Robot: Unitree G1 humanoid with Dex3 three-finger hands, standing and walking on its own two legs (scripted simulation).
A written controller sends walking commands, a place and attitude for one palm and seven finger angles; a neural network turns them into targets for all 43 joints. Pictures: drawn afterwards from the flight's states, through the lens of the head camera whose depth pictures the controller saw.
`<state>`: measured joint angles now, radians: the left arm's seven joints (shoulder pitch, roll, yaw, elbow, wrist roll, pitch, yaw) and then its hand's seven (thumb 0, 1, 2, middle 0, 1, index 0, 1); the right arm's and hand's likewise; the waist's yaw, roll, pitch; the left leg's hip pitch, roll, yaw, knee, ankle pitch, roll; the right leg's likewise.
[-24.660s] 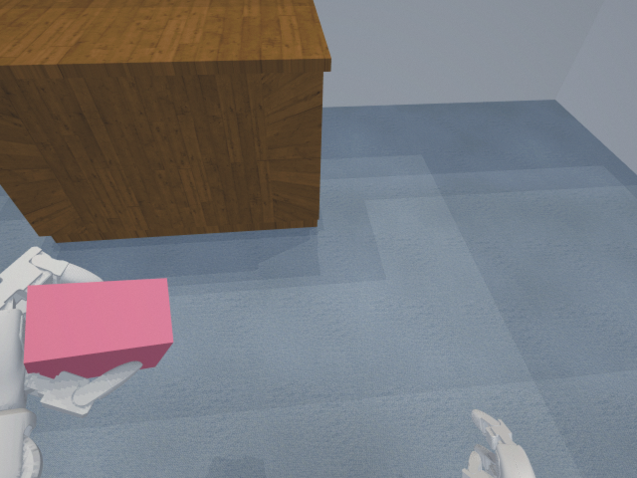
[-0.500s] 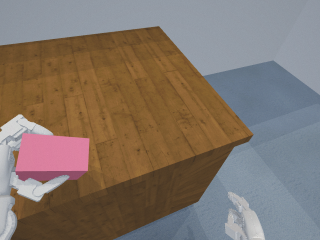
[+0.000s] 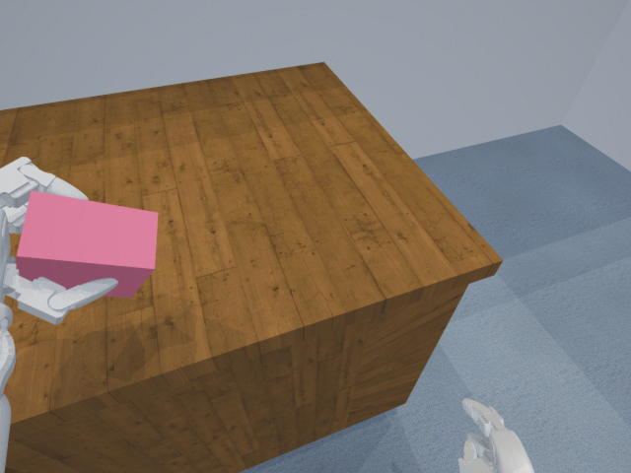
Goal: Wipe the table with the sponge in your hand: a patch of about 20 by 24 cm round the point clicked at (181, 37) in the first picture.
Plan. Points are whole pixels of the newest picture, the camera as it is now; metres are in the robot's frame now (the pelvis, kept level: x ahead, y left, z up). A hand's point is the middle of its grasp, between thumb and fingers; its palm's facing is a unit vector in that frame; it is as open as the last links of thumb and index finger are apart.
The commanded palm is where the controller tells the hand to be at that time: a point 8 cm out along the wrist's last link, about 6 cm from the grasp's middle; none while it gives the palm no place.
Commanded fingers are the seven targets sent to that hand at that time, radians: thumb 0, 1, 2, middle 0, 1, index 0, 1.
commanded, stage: turn the palm down, sponge in hand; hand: left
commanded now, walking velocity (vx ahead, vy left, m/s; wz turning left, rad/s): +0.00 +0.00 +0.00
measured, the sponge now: (106, 253) +0.28 +0.25 +0.17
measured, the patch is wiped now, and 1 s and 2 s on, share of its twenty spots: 0.00 0.00 0.00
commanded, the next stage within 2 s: none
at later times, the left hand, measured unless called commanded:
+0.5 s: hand (97, 290) +0.24 +0.25 +0.16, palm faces +0.25 -0.55 -0.80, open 10.5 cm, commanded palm +0.19 +0.27 +0.22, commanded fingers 0.00 0.10 1.30 -1.20 -1.60 -1.20 -1.60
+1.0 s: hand (99, 283) +0.24 +0.24 +0.18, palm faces +0.23 -0.34 -0.91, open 10.4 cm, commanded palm +0.20 +0.26 +0.24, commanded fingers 0.00 0.10 1.30 -1.20 -1.60 -1.20 -1.60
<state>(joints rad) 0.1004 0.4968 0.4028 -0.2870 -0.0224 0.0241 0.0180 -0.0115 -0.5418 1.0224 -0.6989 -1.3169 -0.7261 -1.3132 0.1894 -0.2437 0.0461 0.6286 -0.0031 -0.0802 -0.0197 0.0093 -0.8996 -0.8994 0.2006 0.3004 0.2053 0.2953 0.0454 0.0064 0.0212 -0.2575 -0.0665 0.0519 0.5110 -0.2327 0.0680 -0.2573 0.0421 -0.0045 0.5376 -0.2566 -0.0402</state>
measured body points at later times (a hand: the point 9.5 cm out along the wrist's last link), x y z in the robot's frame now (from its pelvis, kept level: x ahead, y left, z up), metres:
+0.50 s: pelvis +0.00 -0.05 -0.01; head +0.00 -0.09 +0.44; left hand +0.22 +0.27 +0.21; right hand +0.23 -0.26 -0.09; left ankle +0.03 +0.07 -0.73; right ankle +0.02 -0.09 -0.73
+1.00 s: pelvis +0.01 -0.04 -0.01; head +0.01 -0.08 +0.44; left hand +0.22 +0.25 +0.22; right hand +0.24 -0.25 -0.09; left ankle +0.03 +0.07 -0.73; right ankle +0.02 -0.09 -0.73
